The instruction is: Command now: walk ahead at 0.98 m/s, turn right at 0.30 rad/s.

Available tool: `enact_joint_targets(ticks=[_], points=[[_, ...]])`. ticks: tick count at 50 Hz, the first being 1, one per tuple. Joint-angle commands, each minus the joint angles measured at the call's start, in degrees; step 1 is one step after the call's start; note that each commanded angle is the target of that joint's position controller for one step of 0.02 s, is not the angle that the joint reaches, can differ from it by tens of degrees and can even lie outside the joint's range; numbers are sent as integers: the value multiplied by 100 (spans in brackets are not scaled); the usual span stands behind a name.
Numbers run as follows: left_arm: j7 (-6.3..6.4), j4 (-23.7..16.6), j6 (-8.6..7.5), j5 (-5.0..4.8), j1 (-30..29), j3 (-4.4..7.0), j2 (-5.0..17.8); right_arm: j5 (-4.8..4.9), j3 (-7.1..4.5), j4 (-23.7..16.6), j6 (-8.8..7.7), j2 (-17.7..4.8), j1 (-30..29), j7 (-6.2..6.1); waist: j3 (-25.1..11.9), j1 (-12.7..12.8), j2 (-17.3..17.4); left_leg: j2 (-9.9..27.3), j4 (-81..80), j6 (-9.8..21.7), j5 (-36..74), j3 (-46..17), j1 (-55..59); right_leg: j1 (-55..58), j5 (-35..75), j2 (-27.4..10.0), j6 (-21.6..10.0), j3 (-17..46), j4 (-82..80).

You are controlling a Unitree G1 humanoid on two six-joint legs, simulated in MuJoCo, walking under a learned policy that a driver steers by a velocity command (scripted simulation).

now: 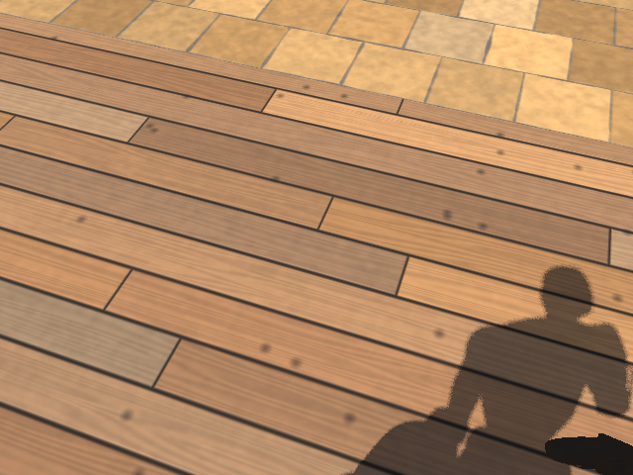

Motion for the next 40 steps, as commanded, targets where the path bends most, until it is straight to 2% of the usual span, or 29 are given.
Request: enact_joint_targets(ticks=[1, 3, 5, 6, 7, 8, 9, 10, 11, 12, 13, 14, 15, 17, 19, 23, 25, 26, 27, 28, 29, 30, 31, 32, 33, 34, 36, 38, 40], points=[[-35, -690, -174, -39, -981, 93, 677, 104, 178, -576, -73, -25, -247, 131, 603, -640, -570, 97, -1641, -256, 644, 103, 1189, -1682, 217, -1104, -975, 1484, -1776], [-113, -686, -194, -104, -772, 165, 969, 186, 132, -528, -80, -206, -287, 121, 524, -593, -537, -120, -1917, -271, 1033, 322, 2119, -1791, 860, -1262, -939, 1518, -1863], [-151, -598, -172, -151, -494, 158, 1011, 164, 38, -442, -96, -399, -166, -3, 344, -625, -336, -252, -2475, -233, 1002, 338, 2519, -1128, 1907, -1264, -786, 1421, -1169], [-158, -529, -152, -152, -359, 167, 1072, 112, -49, -245, -121, -538, 356, -95, -40, -857, -131, -440, -2737, -170, 748, 413, 3180, -867, 2855, -1030, -680, 1179, -118], [-164, -502, -150, -178, -314, 180, 1104, 31, -150, -42, -152, -710, 1139, -204, -577, -1232, -62, -315, -2672, -94, 514, 370, 4296, -1229, 3015, -735, -587, 990, 1274], [-161, -647, -181, -198, -477, 78, 748, -91, -300, 3, -169, -1188, 2202, -348, -1283, -1755, 329, 985, -2953, 90, -1194, -980, 5449, -2138, 1735, -398, -441, 711, 3212], [-106, -901, -144, -390, -99, -89, -10, -221, -370, 11, -131, -1560, 2447, -397, -1867, -1385, 1369, 2548, -4061, 388, -3190, -3721, 5947, -3316, -1082, -110, -381, 391, 5021], [-63, -938, -52, -304, -325, -53, 314, -53, -358, 2, -83, -1260, 2012, -398, -1385, -1193, 1108, 2414, -4527, 534, -3530, -4348, 5290, -3803, -532, -365, -467, 415, 5583], [-90, -940, 21, -188, -718, -32, 381, 30, -258, -4, -96, -791, 1590, -372, -632, -1034, 586, 2148, -4421, 484, -2816, -3314, 4669, -3967, -107, -640, -470, 367, 5530], [-152, -922, 74, -125, -939, -43, 320, 66, -211, 67, -122, -540, 1426, -331, -228, -922, 268, 1878, -4439, 428, -1704, -2439, 4120, -3860, 92, -811, -418, 354, 5311], [-208, -898, 147, -77, -1030, -39, 262, 69, -177, 134, -142, -404, 1369, -324, -27, -777, 312, 1635, -4520, 325, -936, -1797, 3774, -3732, 122, -908, -363, 347, 5191], [-263, -930, 239, -21, -1021, -51, 140, 135, -152, 262, -189, -323, 1424, -331, 131, -629, 496, 1520, -4617, 243, -473, -1312, 3526, -3670, 145, -994, -308, 342, 5081], [-298, -968, 325, 9, -1167, -69, 37, 210, -131, 397, -241, -205, 1501, -310, 265, -567, 406, 1381, -4711, 146, 46, -860, 3427, -3722, 203, -1060, -298, 307, 5059], [-367, -1233, 416, 36, -1629, -111, -43, 276, -120, 594, -330, -129, 1666, -268, 396, -484, 420, 1424, -4796, 166, 1242, -256, 3494, -4049, 496, -1120, -282, 210, 5016], [-421, -1456, 420, 44, -2092, -161, -39, 261, -110, 704, -380, -88, 1574, -273, 530, -382, 348, 1193, -4976, 85, 1942, 522, 3318, -3993, 1067, -1063, -292, 22, 4561], [-578, -1771, 397, 19, -2929, -292, 34, 241, -166, 915, -382, -439, 1624, -360, 894, -351, -1, 874, -5289, -110, 3278, 1675, 3090, -2885, 1859, -746, -591, -828, 2558], [-572, -1715, 388, 3, -2836, -279, 193, 232, -226, 961, -327, -788, 1911, -426, 603, -247, 106, 931, -4613, -206, 5957, 1829, 3562, -2093, 1727, -245, -786, -1282, 2173], [-534, -1614, 383, -10, -2443, -239, 343, 214, -282, 940, -253, -1012, 1909, -479, 323, 18, 290, 1039, -3967, -239, 6977, 1817, 3803, -1647, 1473, -50, -870, -1320, 2106], [-484, -1419, 371, -15, -1666, -155, 560, 175, -340, 883, -151, -1221, 1751, -521, -136, 475, 399, 1166, -2892, -215, 7565, 1753, 3820, -821, 1206, 107, -986, -1230, 2091], [-404, -1073, 358, -9, -467, -20, 811, 150, -382, 763, -50, -1345, 1468, -535, -692, 1027, 429, 1255, -1398, -118, 7529, 1602, 3435, 454, 960, 191, -1162, -960, 1959], [-259, -727, 368, -23, 380, 154, 1092, 99, -389, 733, 3, -1288, 1412, -485, -1036, 1260, 26, 901, 619, -143, 5278, 1570, 2424, 1873, 563, 169, -1313, -479, 1622], [-121, -734, 455, -141, -145, 289, 1514, 24, -179, 571, -47, -432, 1356, -364, -519, 611, -1423, -221, 2955, -286, -883, 1442, 518, 2305, 781, -640, -1490, 914, 1555], [-111, -1082, 516, 36, -495, 376, 2099, 206, -108, -128, -161, -474, 1814, -334, -1724, 58, -1802, -509, 4104, -430, -1495, 230, -1291, 3828, 147, -1739, -2673, 3997, 345], [-43, -1185, 538, -1, -421, 386, 1825, 149, -88, -187, -312, -764, 1254, -341, -1517, 337, -689, -188, 3691, -375, -908, -292, -1673, 3485, -819, -1913, -2524, 4631, -652], [15, -1065, 494, -22, -578, 310, 1489, 162, -71, -158, -370, -815, 1108, -341, -515, 42, -103, 66, 2972, -357, -561, -305, -1561, 2396, -803, -1796, -2251, 4306, -955], [28, -994, 408, -44, -747, 252, 1296, 84, -41, -146, -333, -740, 971, -358, -75, -256, 310, 274, 2411, -403, -538, -282, -1129, 1432, -299, -1558, -2063, 3822, -986], [69, -1017, 193, -50, -1100, 61, 855, -68, 28, 86, -54, -569, 1417, -332, 245, -756, 535, 607, 1702, -492, -533, -188, -188, -47, 558, -1228, -1827, 2731, -1024], [14, -863, -15, -78, -976, -30, 677, -37, 92, 42, 112, -325, 1213, -245, 473, -788, 380, 780, 834, -539, -313, 46, 109, -772, 1064, -948, -1671, 1995, -1293], [-72, -726, -129, -110, -791, -24, 663, 117, 134, -113, 162, -203, 503, -178, 681, -512, 194, 750, -29, -365, 763, 374, -35, -689, 1915, -488, -1218, 1059, -1528]])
